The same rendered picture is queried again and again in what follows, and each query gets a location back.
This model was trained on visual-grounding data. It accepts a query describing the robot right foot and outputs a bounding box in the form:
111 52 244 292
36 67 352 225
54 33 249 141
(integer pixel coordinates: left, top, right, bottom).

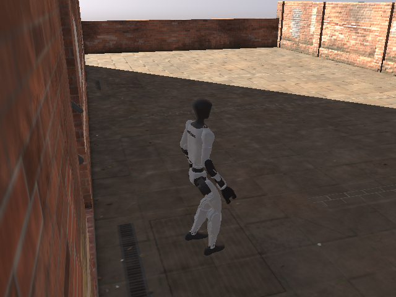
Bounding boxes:
204 243 225 256

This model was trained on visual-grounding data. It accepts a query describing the robot right forearm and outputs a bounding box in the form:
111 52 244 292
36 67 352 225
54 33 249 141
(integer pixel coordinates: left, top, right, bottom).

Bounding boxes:
204 159 226 190

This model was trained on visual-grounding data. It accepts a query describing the robot left forearm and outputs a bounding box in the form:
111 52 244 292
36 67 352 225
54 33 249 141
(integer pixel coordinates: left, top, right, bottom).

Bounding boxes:
181 148 192 164

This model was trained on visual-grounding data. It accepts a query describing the right robot hand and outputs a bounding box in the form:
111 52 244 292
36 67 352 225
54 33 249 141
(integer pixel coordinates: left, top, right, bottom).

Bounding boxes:
221 186 236 204

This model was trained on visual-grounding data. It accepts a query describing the robot left thigh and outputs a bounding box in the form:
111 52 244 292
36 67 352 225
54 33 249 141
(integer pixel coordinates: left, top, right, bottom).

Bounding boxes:
187 173 212 210

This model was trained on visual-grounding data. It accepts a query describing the robot right upper arm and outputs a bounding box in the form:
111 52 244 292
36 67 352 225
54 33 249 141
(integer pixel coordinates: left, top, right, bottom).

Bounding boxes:
201 129 215 167

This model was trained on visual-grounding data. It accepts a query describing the robot left upper arm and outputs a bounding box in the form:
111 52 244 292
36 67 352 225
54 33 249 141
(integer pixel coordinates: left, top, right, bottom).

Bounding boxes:
180 120 194 150

